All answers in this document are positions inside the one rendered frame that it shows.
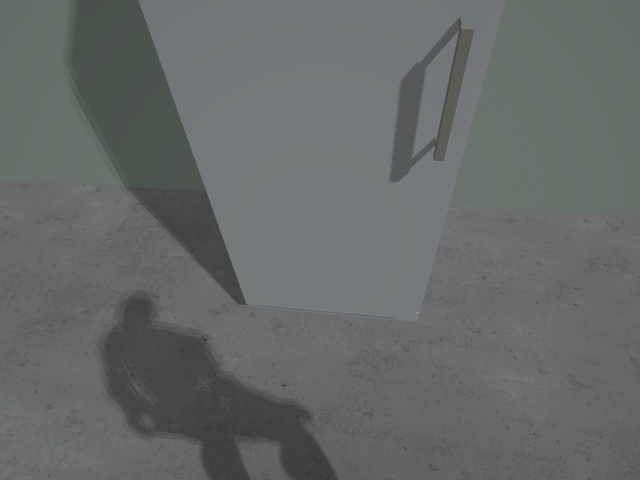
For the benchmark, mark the fridge door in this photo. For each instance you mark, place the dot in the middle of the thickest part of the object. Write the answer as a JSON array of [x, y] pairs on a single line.
[[313, 125]]

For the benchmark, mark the handle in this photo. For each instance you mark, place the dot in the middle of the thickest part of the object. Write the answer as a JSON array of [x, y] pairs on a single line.
[[462, 49]]

